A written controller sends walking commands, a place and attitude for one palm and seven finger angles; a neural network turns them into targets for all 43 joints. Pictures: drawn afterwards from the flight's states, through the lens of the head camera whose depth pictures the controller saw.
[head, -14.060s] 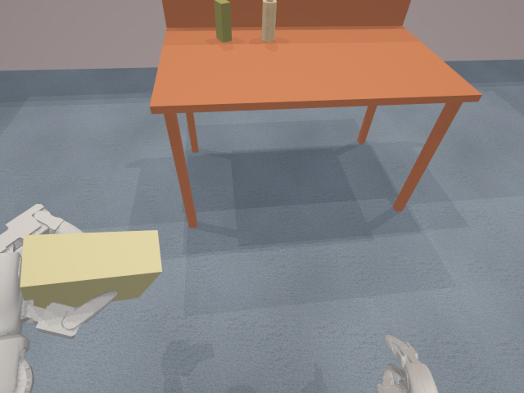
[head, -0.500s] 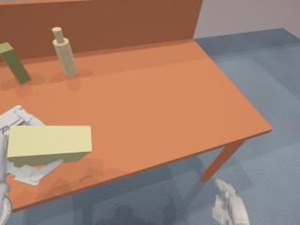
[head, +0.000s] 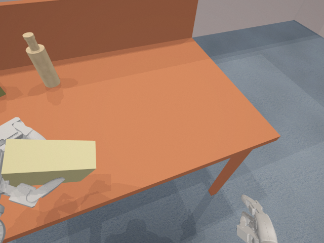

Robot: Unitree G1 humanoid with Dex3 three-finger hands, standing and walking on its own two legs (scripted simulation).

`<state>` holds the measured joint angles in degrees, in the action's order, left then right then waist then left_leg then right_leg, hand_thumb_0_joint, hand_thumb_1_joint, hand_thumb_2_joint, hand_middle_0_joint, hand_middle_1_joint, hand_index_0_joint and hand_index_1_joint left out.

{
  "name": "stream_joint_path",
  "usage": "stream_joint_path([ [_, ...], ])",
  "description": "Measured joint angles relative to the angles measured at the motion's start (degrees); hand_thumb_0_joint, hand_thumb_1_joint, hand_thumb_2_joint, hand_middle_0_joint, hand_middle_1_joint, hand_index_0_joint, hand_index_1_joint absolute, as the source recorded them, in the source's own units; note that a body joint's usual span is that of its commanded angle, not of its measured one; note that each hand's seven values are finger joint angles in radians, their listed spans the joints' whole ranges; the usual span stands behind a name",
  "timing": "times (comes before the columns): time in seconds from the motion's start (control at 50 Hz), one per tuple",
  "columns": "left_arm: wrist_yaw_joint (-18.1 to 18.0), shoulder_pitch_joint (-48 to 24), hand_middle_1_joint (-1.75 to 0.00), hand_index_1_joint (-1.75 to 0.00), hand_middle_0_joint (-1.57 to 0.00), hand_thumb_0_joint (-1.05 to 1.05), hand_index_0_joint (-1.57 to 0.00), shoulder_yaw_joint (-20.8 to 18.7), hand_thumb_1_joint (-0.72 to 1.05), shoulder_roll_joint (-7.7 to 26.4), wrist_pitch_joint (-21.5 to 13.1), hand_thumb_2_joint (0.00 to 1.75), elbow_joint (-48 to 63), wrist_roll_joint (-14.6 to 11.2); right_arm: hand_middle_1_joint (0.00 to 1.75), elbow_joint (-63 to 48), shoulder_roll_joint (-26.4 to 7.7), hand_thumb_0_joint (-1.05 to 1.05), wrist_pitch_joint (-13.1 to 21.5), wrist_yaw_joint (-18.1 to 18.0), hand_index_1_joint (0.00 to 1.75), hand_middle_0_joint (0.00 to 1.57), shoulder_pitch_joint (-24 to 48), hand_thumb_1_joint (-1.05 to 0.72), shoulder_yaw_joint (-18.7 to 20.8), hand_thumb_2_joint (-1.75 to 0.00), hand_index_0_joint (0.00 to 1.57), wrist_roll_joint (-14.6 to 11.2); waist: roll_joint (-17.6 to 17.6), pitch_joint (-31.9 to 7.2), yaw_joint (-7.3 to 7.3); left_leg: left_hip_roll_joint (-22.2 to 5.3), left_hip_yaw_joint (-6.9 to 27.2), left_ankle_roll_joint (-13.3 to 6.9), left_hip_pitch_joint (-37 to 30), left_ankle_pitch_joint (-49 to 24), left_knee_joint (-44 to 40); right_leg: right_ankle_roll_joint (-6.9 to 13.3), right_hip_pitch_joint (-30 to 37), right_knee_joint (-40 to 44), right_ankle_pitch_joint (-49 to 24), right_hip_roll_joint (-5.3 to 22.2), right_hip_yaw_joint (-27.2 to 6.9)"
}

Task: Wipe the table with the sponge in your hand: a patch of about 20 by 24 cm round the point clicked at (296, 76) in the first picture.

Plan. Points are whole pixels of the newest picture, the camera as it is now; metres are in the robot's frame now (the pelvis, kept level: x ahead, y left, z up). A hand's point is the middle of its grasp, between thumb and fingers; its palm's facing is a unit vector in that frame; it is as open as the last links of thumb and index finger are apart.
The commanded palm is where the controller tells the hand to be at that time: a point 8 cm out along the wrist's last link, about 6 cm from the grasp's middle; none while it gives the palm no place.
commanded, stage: shuffle to correct the standing spot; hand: left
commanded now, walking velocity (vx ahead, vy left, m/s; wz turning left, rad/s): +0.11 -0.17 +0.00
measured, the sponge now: (63, 164) +0.24 +0.20 +0.13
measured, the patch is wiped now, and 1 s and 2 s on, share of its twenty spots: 0.00 0.00 0.00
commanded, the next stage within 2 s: come to a stop and stand still in 0.36 s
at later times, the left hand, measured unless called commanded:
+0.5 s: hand (27, 175) +0.20 +0.24 +0.16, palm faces +0.32 -0.85 -0.42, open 9.5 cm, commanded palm +0.14 +0.27 +0.18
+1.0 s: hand out of the picture +0.18 +0.30 +0.16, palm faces +0.39 -0.83 -0.40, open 9.5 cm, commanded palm +0.12 +0.32 +0.18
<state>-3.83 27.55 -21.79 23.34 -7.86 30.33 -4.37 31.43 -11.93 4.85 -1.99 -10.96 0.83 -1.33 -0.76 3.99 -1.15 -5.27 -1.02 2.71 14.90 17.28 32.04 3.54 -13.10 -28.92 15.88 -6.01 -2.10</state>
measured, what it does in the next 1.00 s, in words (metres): shifts its weight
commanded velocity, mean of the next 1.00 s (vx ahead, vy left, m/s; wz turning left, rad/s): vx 0.04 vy -0.08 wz -0.01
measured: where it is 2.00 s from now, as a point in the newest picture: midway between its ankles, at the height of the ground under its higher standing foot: outside the picture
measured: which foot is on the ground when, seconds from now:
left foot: down 0.00-1.00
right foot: down 0.00-1.00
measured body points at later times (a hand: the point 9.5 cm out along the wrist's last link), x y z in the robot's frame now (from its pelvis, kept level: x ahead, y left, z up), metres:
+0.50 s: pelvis -0.01 -0.01 +0.00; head +0.02 +0.00 +0.45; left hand +0.18 +0.28 +0.18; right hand +0.17 -0.23 -0.07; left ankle -0.01 +0.15 -0.73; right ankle -0.01 -0.08 -0.73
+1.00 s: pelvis -0.04 +0.04 +0.01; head -0.01 +0.07 +0.45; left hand +0.15 +0.35 +0.19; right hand +0.14 -0.17 -0.07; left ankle -0.01 +0.14 -0.73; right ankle -0.01 -0.08 -0.73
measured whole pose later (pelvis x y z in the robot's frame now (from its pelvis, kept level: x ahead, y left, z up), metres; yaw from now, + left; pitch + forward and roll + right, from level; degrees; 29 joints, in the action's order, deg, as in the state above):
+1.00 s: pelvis -0.04 +0.04 +0.01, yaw +0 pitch -1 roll -1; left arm -4.5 22.7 -22.8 22.1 -13.3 25.2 -2.2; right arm 34.2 -10.4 9.6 -1.5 -12.5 -1.6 -0.6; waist -1.9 5.0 2.0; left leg -0.1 -3.2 -2.0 14.2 12.5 27.5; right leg -0.6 -12.9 -25.0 11.1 -1.7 -3.5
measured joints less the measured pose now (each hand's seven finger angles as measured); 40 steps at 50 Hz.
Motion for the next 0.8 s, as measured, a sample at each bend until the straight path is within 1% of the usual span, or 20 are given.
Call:
stream_joint_path([
  [0.1,0.0,0.4,-1.38,-1.38,-0.79,-0.01,-0.80,-0.5,-0.44,0.7,0.2,1.03,0.6,-0.1,0.30,-0.2,0.2,0.01,-0.5,-0.1,0.30,0.20,0.1,-0.91,0.0,-0.90,0.20,-0.1,-0.3,0.2,-0.03,-0.1,0.2,0.3,-0.7,0.1,-0.2,0.2,0.6,-0.1,0.3,-0.1,0.2],
  [0.18,0.1,0.1,-1.38,-1.38,-0.79,-0.01,-0.80,-0.4,-0.44,0.7,0.3,1.03,0.8,-0.2,0.30,-0.5,0.5,0.01,-0.7,0.0,0.30,0.20,0.2,-0.91,-0.2,-0.90,0.20,-0.2,0.0,0.1,0.26,-0.3,0.5,0.5,-0.7,0.0,-0.3,0.3,0.9,0.3,0.1,-0.3,0.5],
  [0.5,0.5,-0.5,-1.38,-1.38,-0.79,-0.01,-0.80,0.4,-0.44,-0.4,1.2,1.03,0.2,-0.3,0.30,-0.6,1.3,0.01,-1.0,0.2,0.30,0.20,-0.2,-0.90,-1.1,-0.90,0.20,-0.1,0.5,-0.2,1.59,-0.5,1.1,0.6,0.2,-1.5,-0.7,0.6,0.2,1.0,-1.4,-0.5,1.1],
  [0.52,2.0,-3.4,-1.38,-1.37,-0.79,-0.01,-0.80,-0.2,-0.44,1.5,1.0,1.03,-0.9,1.4,0.30,-0.1,1.6,0.01,0.5,0.1,0.30,0.20,-0.9,-0.90,-0.4,-0.90,0.20,0.5,0.3,0.3,2.83,-0.9,0.7,0.2,0.5,-1.4,-0.1,0.5,0.3,1.2,-1.6,-0.7,1.1],
  [0.54,3.3,-7.5,-1.38,-1.37,-0.80,-0.01,-0.80,-1.0,-0.44,4.1,-0.5,1.03,-3.6,2.2,0.30,0.6,1.8,0.01,1.7,-0.2,0.30,0.20,-1.4,-0.91,0.0,-0.90,0.20,1.0,-0.4,0.6,4.01,-0.7,0.6,-0.7,1.3,-2.0,1.1,0.6,0.0,1.0,-1.8,-0.6,1.2],
  [0.56,3.3,-11.0,-1.38,-1.37,-0.80,-0.01,-0.80,-2.0,-0.44,5.5,-1.5,1.03,-6.4,2.1,0.30,1.2,1.7,0.01,2.1,0.1,0.30,0.20,-1.5,-0.91,-0.1,-0.90,0.20,0.9,-1.0,0.9,4.69,0.0,0.6,-1.6,1.7,-2.3,2.0,0.8,-0.5,0.3,-1.7,-0.3,1.0],
  [0.58,2.7,-13.3,-1.37,-1.37,-0.80,-0.01,-0.80,-3.0,-0.44,5.6,-2.1,1.03,-8.6,1.8,0.30,1.4,1.3,0.01,2.3,0.5,0.30,0.20,-1.5,-0.91,-0.3,-0.90,0.20,0.7,-1.1,0.9,4.85,0.5,0.1,-2.3,1.8,-2.1,2.5,0.9,-1.0,-0.5,-1.6,-0.1,0.8],
  [0.62,1.2,-14.4,-1.38,-1.37,-0.80,-0.01,-0.80,-4.4,-0.44,3.6,-2.5,1.03,-10.2,1.1,0.30,1.2,0.1,0.01,2.4,1.5,0.30,0.20,-1.4,-0.90,-0.4,-0.90,0.20,0.6,-0.7,0.6,3.98,1.1,-0.8,-3.3,0.7,-0.4,1.4,0.4,-1.5,-1.8,-1.1,0.1,0.2],
  [0.64,0.6,-13.7,-1.38,-1.37,-0.79,-0.01,-0.80,-4.5,-0.44,2.3,-2.7,1.03,-9.9,0.9,0.30,1.2,-0.3,0.01,2.4,1.9,0.30,0.20,-1.3,-0.90,-0.4,-0.90,0.20,0.5,-0.8,0.6,3.33,1.4,-1.1,-2.5,0.2,-0.3,0.7,-0.1,-1.6,-2.4,-0.8,0.5,-0.2],
  [0.66,0.2,-12.3,-1.38,-1.38,-0.79,-0.01,-0.80,-4.1,-0.44,0.8,-3.0,1.03,-8.9,0.6,0.30,1.2,-0.5,0.01,2.4,2.2,0.30,0.20,-1.0,-0.90,-0.3,-0.90,0.20,0.4,-1.0,0.7,2.75,1.9,-1.6,-1.7,-0.4,-0.8,0.1,-0.6,-1.6,-2.8,-0.6,0.9,-0.8],
  [0.68,-0.1,-10.5,-1.38,-1.38,-0.79,-0.01,-0.79,-3.3,-0.44,-0.5,-3.3,1.03,-7.7,0.6,0.30,1.1,-0.8,0.01,2.4,2.3,0.30,0.20,-0.9,-0.90,-0.2,-0.90,0.20,0.4,-1.0,0.8,2.21,2.3,-2.1,-1.4,-0.7,-1.4,-0.2,-1.0,-1.6,-3.1,-0.5,1.3,-1.2],
  [0.72,0.2,-6.8,-1.39,-1.38,-0.79,-0.01,-0.79,-0.8,-0.44,-2.3,-3.9,1.03,-5.5,0.9,0.30,0.7,-1.0,0.01,2.6,2.3,0.30,0.20,-1.0,-0.91,0.1,-0.90,0.20,0.4,-0.7,0.7,1.26,2.8,-2.5,-2.0,-0.6,-1.5,0.0,-1.7,-1.7,-3.3,-0.4,1.8,-1.7],
  [0.76,0.8,-3.7,-1.38,-1.38,-0.79,-0.01,-0.79,1.2,-0.44,-2.5,-4.5,1.03,-4.0,1.4,0.30,0.7,-0.9,0.01,2.8,1.9,0.30,0.20,-1.2,-0.91,0.0,-0.90,0.20,0.3,-0.4,0.7,0.66,3.0,-2.5,-2.6,-0.4,-1.5,0.1,-2.0,-1.5,-2.6,-0.8,2.1,-1.6],
  [0.8,1.2,-1.6,-1.38,-1.38,-0.79,-0.01,-0.80,1.8,-0.44,-1.6,-5.1,1.03,-3.3,1.6,0.30,1.1,-0.3,0.01,2.8,1.3,0.30,0.20,-1.4,-0.91,-0.3,-0.90,0.20,0.4,-0.5,0.8,0.48,3.3,-2.3,-2.9,-0.3,-1.9,-0.4,-2.2,-1.1,-1.3,-1.6,2.3,-1.4],
])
